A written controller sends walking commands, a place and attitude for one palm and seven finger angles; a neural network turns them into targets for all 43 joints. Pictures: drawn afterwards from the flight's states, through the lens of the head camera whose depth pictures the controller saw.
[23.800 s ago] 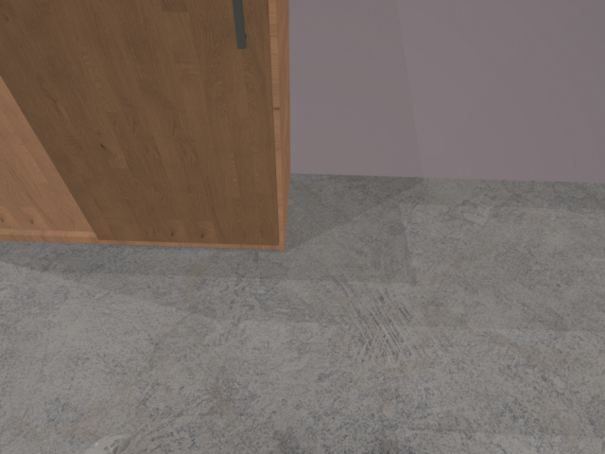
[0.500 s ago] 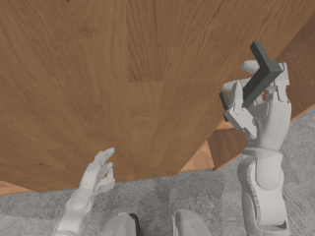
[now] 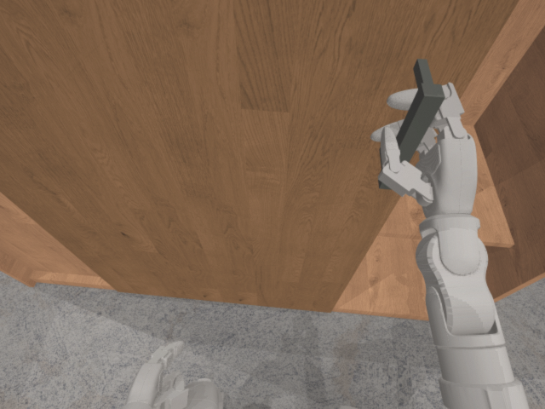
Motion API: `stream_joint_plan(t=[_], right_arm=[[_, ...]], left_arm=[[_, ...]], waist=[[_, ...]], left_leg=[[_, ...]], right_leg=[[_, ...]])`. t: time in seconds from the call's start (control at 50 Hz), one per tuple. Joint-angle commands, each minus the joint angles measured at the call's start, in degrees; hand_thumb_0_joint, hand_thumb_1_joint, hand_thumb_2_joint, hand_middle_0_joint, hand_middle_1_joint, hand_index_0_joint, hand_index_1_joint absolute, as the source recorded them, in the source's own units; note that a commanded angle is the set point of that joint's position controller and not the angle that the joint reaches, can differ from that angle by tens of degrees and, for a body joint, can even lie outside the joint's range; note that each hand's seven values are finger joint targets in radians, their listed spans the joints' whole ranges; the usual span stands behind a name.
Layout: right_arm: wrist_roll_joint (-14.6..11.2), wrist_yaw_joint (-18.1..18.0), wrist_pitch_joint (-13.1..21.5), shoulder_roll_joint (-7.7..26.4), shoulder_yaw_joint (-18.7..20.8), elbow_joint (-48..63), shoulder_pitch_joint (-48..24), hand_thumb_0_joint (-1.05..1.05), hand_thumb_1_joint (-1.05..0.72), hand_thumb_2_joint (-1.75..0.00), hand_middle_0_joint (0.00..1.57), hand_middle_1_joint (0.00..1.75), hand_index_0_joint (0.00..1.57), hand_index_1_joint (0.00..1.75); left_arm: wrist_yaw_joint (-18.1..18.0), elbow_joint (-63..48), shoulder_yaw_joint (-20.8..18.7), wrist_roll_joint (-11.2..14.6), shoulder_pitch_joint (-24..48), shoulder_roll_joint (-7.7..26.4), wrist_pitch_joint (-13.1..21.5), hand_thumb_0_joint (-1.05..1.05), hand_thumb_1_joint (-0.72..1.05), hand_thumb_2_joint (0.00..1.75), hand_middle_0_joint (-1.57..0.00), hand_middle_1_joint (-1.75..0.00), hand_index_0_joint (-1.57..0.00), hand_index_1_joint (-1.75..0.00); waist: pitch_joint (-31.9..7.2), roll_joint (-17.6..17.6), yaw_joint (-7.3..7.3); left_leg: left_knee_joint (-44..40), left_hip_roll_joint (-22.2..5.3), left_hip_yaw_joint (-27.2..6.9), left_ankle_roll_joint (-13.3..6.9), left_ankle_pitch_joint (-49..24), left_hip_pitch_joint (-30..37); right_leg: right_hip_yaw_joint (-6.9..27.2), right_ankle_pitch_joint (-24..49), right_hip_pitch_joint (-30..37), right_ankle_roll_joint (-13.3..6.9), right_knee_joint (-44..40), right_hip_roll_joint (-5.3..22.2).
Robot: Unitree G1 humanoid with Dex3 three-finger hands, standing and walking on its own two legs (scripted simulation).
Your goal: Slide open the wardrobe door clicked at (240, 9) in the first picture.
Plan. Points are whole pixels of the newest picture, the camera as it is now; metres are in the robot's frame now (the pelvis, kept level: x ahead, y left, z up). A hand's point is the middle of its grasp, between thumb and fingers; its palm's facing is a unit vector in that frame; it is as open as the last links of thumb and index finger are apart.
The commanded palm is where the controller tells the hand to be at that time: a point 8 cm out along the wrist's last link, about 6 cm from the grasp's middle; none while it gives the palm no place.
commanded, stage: step sideways, sliding the door along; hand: right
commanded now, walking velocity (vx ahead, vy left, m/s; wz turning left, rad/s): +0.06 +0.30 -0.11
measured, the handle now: (403, 130) +0.40 -0.15 +0.19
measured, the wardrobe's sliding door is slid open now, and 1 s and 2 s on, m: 0.40 0.45 0.45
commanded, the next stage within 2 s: stop walking and hold the door there in 0.44 s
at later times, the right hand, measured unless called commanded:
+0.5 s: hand (332, 154) +0.36 -0.06 +0.19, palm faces +0.32 +0.95 -0.03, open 6.1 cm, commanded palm +0.34 -0.03 +0.17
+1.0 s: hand (340, 151) +0.37 -0.07 +0.18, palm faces +0.58 +0.77 -0.26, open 5.9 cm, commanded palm +0.33 -0.11 +0.16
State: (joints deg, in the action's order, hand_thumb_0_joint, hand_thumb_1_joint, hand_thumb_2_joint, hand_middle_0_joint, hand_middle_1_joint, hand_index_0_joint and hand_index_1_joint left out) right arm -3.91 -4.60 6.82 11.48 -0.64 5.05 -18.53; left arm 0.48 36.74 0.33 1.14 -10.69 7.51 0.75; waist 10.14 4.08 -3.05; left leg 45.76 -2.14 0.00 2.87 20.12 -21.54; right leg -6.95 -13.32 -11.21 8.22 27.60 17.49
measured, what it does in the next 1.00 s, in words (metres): steps to the left: left foot, then right foot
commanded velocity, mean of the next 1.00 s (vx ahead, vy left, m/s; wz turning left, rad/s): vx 0.07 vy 0.01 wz -0.01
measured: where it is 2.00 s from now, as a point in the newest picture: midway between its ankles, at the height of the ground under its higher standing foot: outside the picture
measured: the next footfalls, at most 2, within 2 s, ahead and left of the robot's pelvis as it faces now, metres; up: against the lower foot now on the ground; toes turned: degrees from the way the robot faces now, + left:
left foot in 0.06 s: +0.02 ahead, +0.20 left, +0.00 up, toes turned +4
right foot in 0.30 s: +0.02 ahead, +0.00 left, +0.00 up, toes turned -17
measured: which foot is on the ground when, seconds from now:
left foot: up 0.00-0.04, down 0.06-0.30, up 0.32-0.66, down 0.68-1.00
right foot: down 0.00-0.08, up 0.10-0.28, down 0.30-0.68, up 0.70-1.00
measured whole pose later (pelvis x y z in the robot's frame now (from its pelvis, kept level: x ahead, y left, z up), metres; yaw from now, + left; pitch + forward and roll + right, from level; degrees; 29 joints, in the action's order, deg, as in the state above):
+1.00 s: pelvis +0.01 +0.27 +0.00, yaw -5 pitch -2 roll -4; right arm -1.6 -4.9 9.2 28.4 25.5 -33.2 -27.6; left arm -4.3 41.3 -2.6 2.8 -9.3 21.7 1.5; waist 6.0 -0.2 1.5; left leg 29.1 -8.5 2.6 2.4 12.0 -15.2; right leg -4.6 -24.5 -24.9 2.9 53.8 -0.9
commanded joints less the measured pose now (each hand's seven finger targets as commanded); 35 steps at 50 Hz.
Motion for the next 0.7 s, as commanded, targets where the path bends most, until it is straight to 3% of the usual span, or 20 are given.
stream_joint_plan(t=[0.0, 0.02, 0.06, 0.08, 0.1, 0.18, 0.22, 0.24, 0.28, 0.3, 0.32, 0.34, 0.4, 0.52, 0.54, 0.6, 0.62, 0.64, 0.66, 0.68], right_arm=[[1.16, 1.79, 5.41, -0.30, -4.32, 14.11, -26.65, 0.00, -0.90, -0.90, 0.45, 1.40, 0.45, 1.40], [1.11, 1.61, 5.61, -0.52, -5.12, 14.72, -28.18, 0.00, -0.90, -0.90, 0.45, 1.40, 0.45, 1.40], [1.73, 0.22, 4.86, 5.60, -2.16, 13.30, -28.43, 0.00, -0.90, -0.90, 0.45, 1.40, 0.45, 1.40], [2.23, -0.75, 3.84, 6.48, -1.87, 11.66, -26.38, 0.00, -0.90, -0.90, 0.45, 1.40, 0.45, 1.40], [1.18, -0.75, 3.79, 4.79, -2.79, 13.09, -29.50, 0.00, -0.90, -0.90, 0.45, 1.40, 0.45, 1.40], [1.33, -1.90, 5.22, -1.72, -5.95, 14.49, -36.66, 0.00, -0.90, -0.90, 0.45, 1.40, 0.45, 1.40], [1.23, -1.19, 5.52, -2.29, -6.42, 11.51, -37.29, 0.00, -0.90, -0.90, 0.45, 1.40, 0.45, 1.40], [1.04, -0.72, 5.70, -2.14, -6.99, 10.93, -38.88, 0.00, -0.90, -0.90, 0.45, 1.40, 0.45, 1.40], [-0.52, 0.80, 5.92, -8.03, -12.63, 10.63, -41.98, 0.00, -0.90, -0.90, 0.45, 1.40, 0.45, 1.40], [-0.78, 1.49, 5.24, -9.57, -13.57, 6.96, -43.88, 0.00, -0.90, -0.90, 0.45, 1.40, 0.45, 1.40], [-0.47, 1.55, 5.11, -7.57, -11.81, 7.56, -48.66, 0.00, -0.90, -0.90, 0.45, 1.40, 0.45, 1.40], [0.10, 1.57, 5.12, -6.56, -12.13, 10.86, -51.56, 0.00, -0.90, -0.90, 0.45, 1.40, 0.45, 1.40], [1.05, 2.15, 2.42, -8.19, -13.30, 3.57, -51.44, 0.00, -0.90, -0.90, 0.45, 1.40, 0.45, 1.40], [-0.07, 2.40, 0.60, -6.21, -10.84, 0.59, -49.56, 0.00, -0.90, -0.90, 0.45, 1.40, 0.45, 1.40], [1.69, -1.01, 0.00, 26.18, 21.03, -19.28, -35.45, 0.00, -0.90, -0.90, 0.45, 1.40, 0.45, 1.40], [1.46, 0.82, 2.22, 16.67, 10.31, -11.33, -38.17, 0.00, -0.90, -0.90, 0.45, 1.40, 0.45, 1.40], [1.64, 0.65, 2.84, 20.23, 13.77, -13.20, -37.03, 0.00, -0.90, -0.90, 0.45, 1.40, 0.45, 1.40], [2.20, 0.66, 3.42, 23.06, 15.06, -13.93, -35.36, 0.00, -0.90, -0.90, 0.45, 1.40, 0.45, 1.40], [2.89, -0.24, 3.40, 31.72, 21.84, -16.92, -32.64, 0.00, -0.90, -0.90, 0.45, 1.40, 0.45, 1.40], [3.09, -0.29, 2.44, 36.19, 25.01, -20.91, -28.21, 0.00, -0.90, -0.90, 0.45, 1.40, 0.45, 1.40]], left_arm=[[-0.96, -9.84, -3.43, 1.51, 8.08, 9.88, 4.16, 0.00, 0.90, 0.90, -0.20, -0.30, -0.20, -0.30], [-0.85, -9.88, -2.78, 2.28, 8.43, 8.93, 4.63, 0.00, 0.90, 0.90, -0.20, -0.30, -0.20, -0.30], [-1.59, -10.41, -1.74, 2.78, 10.37, 5.67, 4.77, 0.00, 0.90, 0.90, -0.20, -0.30, -0.20, -0.30], [-2.32, -9.17, -1.88, 1.68, 11.49, 7.04, 4.67, 0.00, 0.90, 0.90, -0.20, -0.30, -0.20, -0.30], [-3.15, -8.01, -2.57, 1.26, 11.44, 8.28, 4.81, 0.00, 0.90, 0.90, -0.20, -0.30, -0.20, -0.30], [-3.69, -6.44, -1.10, 0.04, 10.86, 7.33, 3.05, 0.00, 0.90, 0.90, -0.20, -0.30, -0.20, -0.30], [-3.91, -6.92, -2.14, 0.06, 8.73, 8.54, 1.88, 0.00, 0.90, 0.90, -0.20, -0.30, -0.20, -0.30], [-4.18, -6.79, -3.44, 0.08, 7.45, 10.03, 1.74, 0.00, 0.90, 0.90, -0.20, -0.30, -0.20, -0.30], [-3.23, -8.45, -4.72, 0.46, 7.09, 13.63, 2.18, 0.00, 0.90, 0.90, -0.20, -0.30, -0.20, -0.30], [-1.76, -8.97, -3.46, 1.22, 9.46, 11.62, 2.82, 0.00, 0.90, 0.90, -0.20, -0.30, -0.20, -0.30], [-1.65, -8.81, -4.16, 1.52, 11.25, 12.59, 2.98, 0.00, 0.90, 0.90, -0.20, -0.30, -0.20, -0.30], [-1.51, -7.79, -3.40, 1.08, 11.28, 11.44, 3.46, 0.00, 0.90, 0.90, -0.20, -0.30, -0.20, -0.30], [-0.96, -6.64, -4.59, 1.26, 9.52, 12.70, 3.30, 0.00, 0.90, 0.90, -0.20, -0.30, -0.20, -0.30], [-2.07, -8.93, -4.72, 1.38, 6.24, 12.95, 3.55, 0.00, 0.90, 0.90, -0.20, -0.30, -0.20, -0.30], [-3.27, -5.11, -5.11, 1.11, 2.88, 15.31, 1.86, 0.00, 0.90, 0.90, -0.20, -0.30, -0.20, -0.30], [-2.85, -7.89, -3.54, 1.52, 4.18, 13.34, 2.35, 0.00, 0.90, 0.90, -0.20, -0.30, -0.20, -0.30], [-2.86, -7.16, -3.14, 1.95, 4.63, 13.02, 2.68, 0.00, 0.90, 0.90, -0.20, -0.30, -0.20, -0.30], [-2.80, -6.51, -2.67, 2.08, 3.75, 11.92, 2.68, 0.00, 0.90, 0.90, -0.20, -0.30, -0.20, -0.30], [-3.37, -6.52, -2.31, 1.90, 3.95, 10.42, 2.16, 0.00, 0.90, 0.90, -0.20, -0.30, -0.20, -0.30], [-4.15, -8.04, -1.43, 1.56, 7.22, 10.39, 1.93, 0.00, 0.90, 0.90, -0.20, -0.30, -0.20, -0.30]], waist=[[-23.97, 14.24, 4.44], [-25.63, 9.74, 3.96], [-25.80, -19.61, 2.39], [-27.75, -18.55, 0.45], [-29.59, -24.62, 0.46], [-26.76, -17.54, 3.12], [-28.50, -16.35, 4.23], [-30.57, -11.85, 5.80], [-35.12, 10.81, 4.96], [-34.11, 2.91, 5.17], [-28.07, 0.42, 5.00], [-28.73, 6.15, 5.08], [-23.45, 7.81, 4.59], [-25.78, 14.36, 5.00], [-27.14, 15.94, 3.01], [-27.05, 16.75, 2.95], [-26.51, 13.53, 2.82], [-26.78, 5.35, 3.20], [-27.47, -10.31, 2.64], [-26.28, -17.52, 0.76]], left_leg=[[-16.77, 3.83, 8.09, 0.05, -4.22, 10.83], [-23.74, 2.18, 7.32, -0.42, -11.85, 14.92], [-23.47, -15.59, -8.97, -8.78, -48.31, 25.64], [-21.25, -19.58, -11.27, -11.88, -59.19, 26.52], [-17.44, -18.11, -8.94, -11.56, -64.29, 31.62], [-13.31, -12.50, -0.17, -12.21, -54.69, 30.39], [-9.04, -9.05, 3.91, -10.15, -47.52, 24.67], [-1.97, -7.61, 4.34, -7.81, -39.26, 12.45], [19.40, -0.44, -0.31, -3.45, 12.03, -16.32], [27.83, -0.33, -6.37, -4.25, 9.28, -14.79], [29.38, -1.85, -5.99, -3.57, 6.97, -18.79], [31.11, -3.64, -5.73, -3.26, 4.93, -19.82], [28.38, -4.28, -2.60, -1.78, -3.02, -17.78], [8.91, -1.49, 6.35, -0.11, -2.78, -6.40], [6.03, 0.27, 8.79, 0.73, -0.42, -4.61], [-12.69, 3.52, 11.48, 0.36, -4.36, 6.23], [-18.85, 3.05, 10.42, 0.31, -9.55, 11.04], [-23.89, -0.99, 5.61, -0.74, -16.06, 17.08], [-23.35, -11.66, -6.05, -4.41, -34.87, 27.00], [-23.24, -20.60, -17.75, -8.08, -50.72, 28.97]], right_leg=[[0.87, 25.32, 9.28, -10.07, 3.56, 2.63], [0.43, 19.79, 8.28, -10.83, 8.54, -0.69], [-0.22, -23.42, -14.60, -11.69, 29.35, -11.32], [3.64, -29.02, -18.67, -9.76, 39.05, -14.27], [6.16, -28.64, -20.27, -7.66, 42.24, -12.96], [1.09, -17.14, -17.11, -7.11, 21.27, -13.74], [-3.50, -1.45, -3.63, -6.82, 3.34, -14.32], [-1.53, 10.42, 12.70, -7.96, -4.12, -11.61], [32.88, 46.42, 35.46, -19.58, -3.13, 16.81], [32.75, 37.79, 29.61, -23.09, -3.23, 18.87], [27.07, 34.61, 25.46, -22.81, -4.68, 18.47], [23.86, 30.78, 24.47, -20.78, -3.84, 15.83], [11.76, 19.71, 15.44, -16.94, -5.90, 9.75], [1.55, 19.84, 14.89, -14.36, -6.66, 4.16], [-0.90, 24.73, 13.73, -14.33, -6.40, 3.11], [-3.36, 21.62, 10.87, -11.12, 3.49, -1.32], [-3.45, 14.91, 8.49, -9.84, 6.59, -3.36], [-2.96, 7.13, 4.42, -8.53, 12.37, -6.64], [-2.52, -10.55, -9.41, -7.11, 22.06, -11.22], [1.69, -23.03, -19.38, -6.84, 32.59, -15.59]])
